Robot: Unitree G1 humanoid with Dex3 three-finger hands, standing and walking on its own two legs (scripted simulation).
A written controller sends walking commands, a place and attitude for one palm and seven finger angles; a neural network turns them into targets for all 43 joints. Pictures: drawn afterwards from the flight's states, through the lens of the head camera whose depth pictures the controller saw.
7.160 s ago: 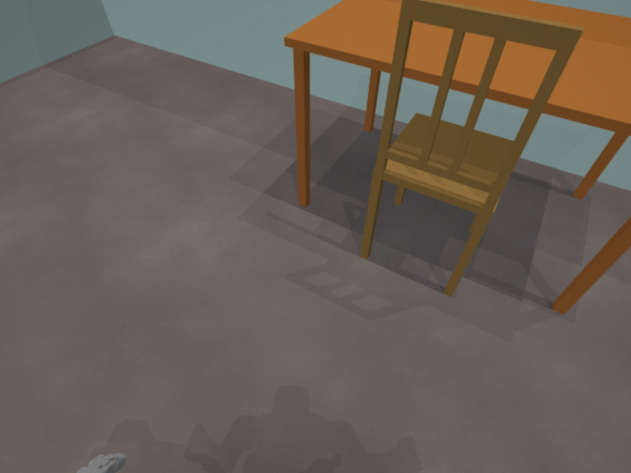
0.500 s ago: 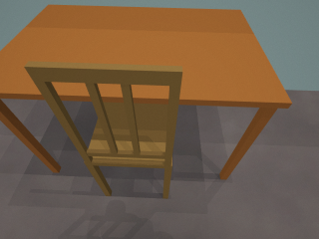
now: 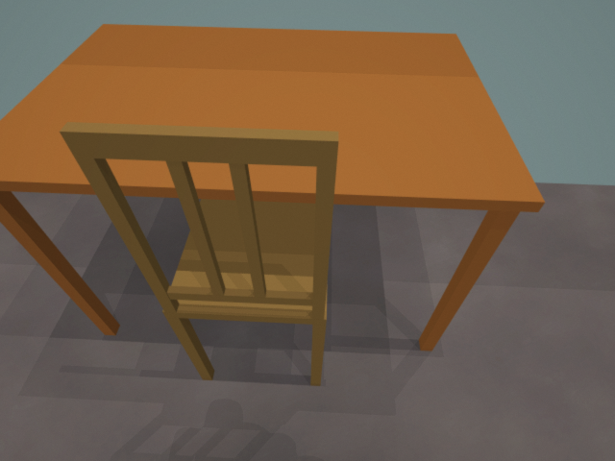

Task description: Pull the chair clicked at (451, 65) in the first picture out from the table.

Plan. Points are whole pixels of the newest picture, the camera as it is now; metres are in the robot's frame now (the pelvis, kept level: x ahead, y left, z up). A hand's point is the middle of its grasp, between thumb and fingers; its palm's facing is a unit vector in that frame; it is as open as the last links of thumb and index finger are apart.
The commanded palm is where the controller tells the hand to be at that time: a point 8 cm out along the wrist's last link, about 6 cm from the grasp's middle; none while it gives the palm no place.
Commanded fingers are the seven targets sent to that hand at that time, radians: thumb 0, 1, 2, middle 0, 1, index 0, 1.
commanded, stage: come to a stop and stand still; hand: left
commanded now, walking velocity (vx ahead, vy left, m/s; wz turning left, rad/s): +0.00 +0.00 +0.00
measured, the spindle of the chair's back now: (201, 237) +0.48 +0.23 -0.05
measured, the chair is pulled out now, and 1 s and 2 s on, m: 0.00 0.00 0.00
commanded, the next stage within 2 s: look again from close up in 0.54 s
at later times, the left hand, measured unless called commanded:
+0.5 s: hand out of the picture -0.06 +0.16 -0.18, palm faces +0.04 -0.99 -0.14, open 7.3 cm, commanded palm none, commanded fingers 0.00 0.90 0.90 -0.20 -0.30 -0.20 -0.30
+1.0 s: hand out of the picture +0.01 +0.22 -0.18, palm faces +0.02 -0.97 -0.23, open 7.3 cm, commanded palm none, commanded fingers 0.00 0.90 0.90 -0.20 -0.30 -0.20 -0.30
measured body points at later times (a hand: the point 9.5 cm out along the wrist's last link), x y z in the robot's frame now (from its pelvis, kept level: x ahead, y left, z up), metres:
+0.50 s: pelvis -0.03 +0.01 +0.00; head -0.02 +0.01 +0.45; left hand -0.07 +0.21 -0.16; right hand -0.08 -0.18 -0.16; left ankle -0.06 +0.14 -0.74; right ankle +0.00 -0.10 -0.74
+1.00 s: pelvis -0.03 +0.03 -0.01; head -0.03 +0.03 +0.44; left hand +0.01 +0.27 -0.16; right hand +0.01 -0.21 -0.16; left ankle -0.06 +0.14 -0.74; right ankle +0.00 -0.10 -0.74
